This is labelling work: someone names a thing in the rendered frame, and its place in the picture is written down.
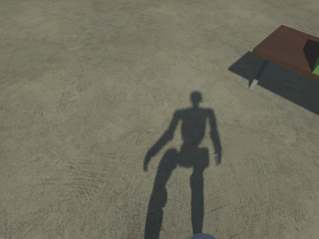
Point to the table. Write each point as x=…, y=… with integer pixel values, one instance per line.
x=291, y=49

